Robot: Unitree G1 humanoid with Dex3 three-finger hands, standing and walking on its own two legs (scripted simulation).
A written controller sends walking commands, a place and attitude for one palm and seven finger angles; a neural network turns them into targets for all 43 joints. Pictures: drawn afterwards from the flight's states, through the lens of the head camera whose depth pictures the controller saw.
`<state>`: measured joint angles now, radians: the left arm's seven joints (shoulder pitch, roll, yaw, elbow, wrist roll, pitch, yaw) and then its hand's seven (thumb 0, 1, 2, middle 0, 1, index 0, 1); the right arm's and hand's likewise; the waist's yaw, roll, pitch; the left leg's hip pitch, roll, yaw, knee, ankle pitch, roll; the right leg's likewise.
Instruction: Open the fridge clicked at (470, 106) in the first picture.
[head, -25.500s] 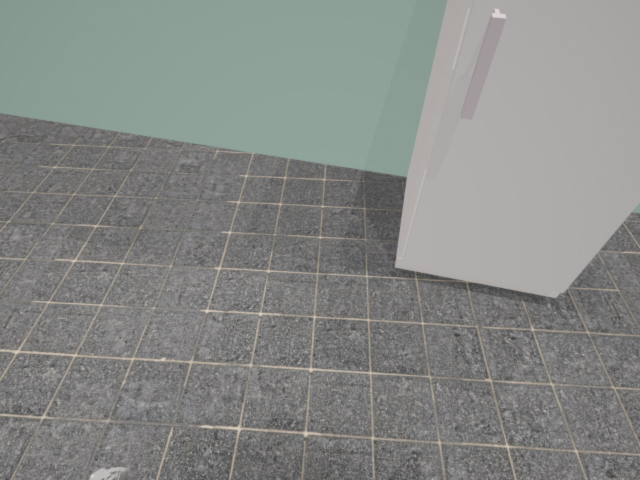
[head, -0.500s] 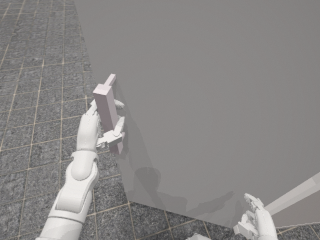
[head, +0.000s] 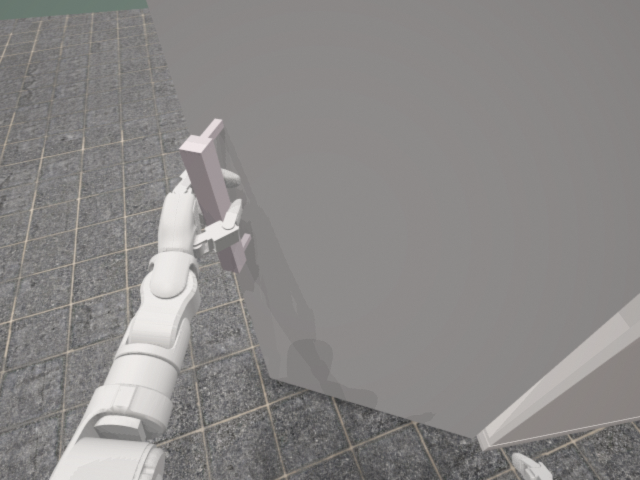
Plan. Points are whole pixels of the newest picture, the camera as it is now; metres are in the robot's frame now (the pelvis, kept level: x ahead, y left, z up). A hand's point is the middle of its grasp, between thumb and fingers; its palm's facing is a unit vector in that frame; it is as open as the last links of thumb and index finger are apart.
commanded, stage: stop walking and hold the door back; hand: left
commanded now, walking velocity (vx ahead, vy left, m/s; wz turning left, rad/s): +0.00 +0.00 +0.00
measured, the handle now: (226, 202) +0.44 +0.15 +0.10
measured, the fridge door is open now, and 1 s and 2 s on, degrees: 64 66 66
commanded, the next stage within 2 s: loosen the grip on the handle in 0.52 s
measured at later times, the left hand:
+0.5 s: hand (227, 232) +0.38 +0.13 +0.11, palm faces +0.08 -0.98 -0.16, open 6.0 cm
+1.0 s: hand (218, 237) +0.38 +0.14 +0.11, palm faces +0.09 -0.98 -0.16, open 12.1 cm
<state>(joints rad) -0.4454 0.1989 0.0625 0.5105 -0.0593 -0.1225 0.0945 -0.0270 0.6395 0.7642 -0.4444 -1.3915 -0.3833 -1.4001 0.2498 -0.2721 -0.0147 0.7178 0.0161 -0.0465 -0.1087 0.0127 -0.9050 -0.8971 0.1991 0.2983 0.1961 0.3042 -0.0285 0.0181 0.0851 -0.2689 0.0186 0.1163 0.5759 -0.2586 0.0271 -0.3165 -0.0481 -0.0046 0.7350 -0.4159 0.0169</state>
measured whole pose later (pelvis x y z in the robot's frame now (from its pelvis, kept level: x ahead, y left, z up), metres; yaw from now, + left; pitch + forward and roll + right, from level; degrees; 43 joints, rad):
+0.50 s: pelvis +0.02 +0.00 +0.01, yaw -1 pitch +0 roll +0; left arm -0.29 0.19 0.04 0.36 -0.05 -0.14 0.09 -0.03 0.67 0.73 -0.46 -1.40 -0.35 -1.40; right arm 0.16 -0.22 0.03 0.63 0.02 -0.02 -0.10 0.01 -0.90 -0.90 0.20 0.30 0.20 0.30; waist 0.00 0.03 0.03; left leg -0.26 0.04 0.11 0.52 -0.26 0.01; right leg -0.24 -0.01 -0.03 0.53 -0.28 0.00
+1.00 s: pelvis -0.01 -0.02 +0.00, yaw -1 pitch +1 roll +1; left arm -0.39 0.26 0.13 0.58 -0.07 -0.24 0.01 0.00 -0.27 0.34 -0.40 -1.34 -0.37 -1.34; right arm 0.30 -0.27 0.00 0.68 0.04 -0.12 -0.05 0.01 -0.90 -0.90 0.20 0.30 0.20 0.30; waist -0.03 0.00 -0.02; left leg -0.36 0.05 0.10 0.58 -0.24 0.00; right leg -0.35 0.00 -0.04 0.61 -0.29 -0.03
